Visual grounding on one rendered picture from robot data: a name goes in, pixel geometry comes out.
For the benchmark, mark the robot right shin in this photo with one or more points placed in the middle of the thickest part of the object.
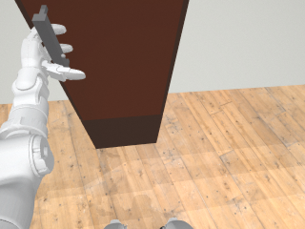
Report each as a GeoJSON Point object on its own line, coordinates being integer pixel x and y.
{"type": "Point", "coordinates": [171, 219]}

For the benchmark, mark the robot left shin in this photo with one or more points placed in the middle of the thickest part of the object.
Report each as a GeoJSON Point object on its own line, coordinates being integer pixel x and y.
{"type": "Point", "coordinates": [115, 221]}

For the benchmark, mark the left robot hand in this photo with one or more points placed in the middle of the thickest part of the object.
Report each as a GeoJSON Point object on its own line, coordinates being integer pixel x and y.
{"type": "Point", "coordinates": [34, 55]}

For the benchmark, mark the cupboard door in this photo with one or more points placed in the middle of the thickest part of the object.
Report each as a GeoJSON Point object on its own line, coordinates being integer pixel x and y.
{"type": "Point", "coordinates": [124, 48]}

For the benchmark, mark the robot shin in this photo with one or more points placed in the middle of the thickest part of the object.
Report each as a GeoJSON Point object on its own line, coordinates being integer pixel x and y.
{"type": "Point", "coordinates": [171, 219]}
{"type": "Point", "coordinates": [115, 221]}

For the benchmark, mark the robot left forearm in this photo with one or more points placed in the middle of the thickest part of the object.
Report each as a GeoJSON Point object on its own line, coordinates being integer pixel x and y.
{"type": "Point", "coordinates": [29, 112]}

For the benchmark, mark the left robot upper arm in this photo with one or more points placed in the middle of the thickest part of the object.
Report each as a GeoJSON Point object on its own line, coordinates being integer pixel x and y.
{"type": "Point", "coordinates": [24, 161]}

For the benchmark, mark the handle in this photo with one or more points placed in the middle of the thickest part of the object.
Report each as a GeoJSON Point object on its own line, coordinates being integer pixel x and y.
{"type": "Point", "coordinates": [44, 28]}

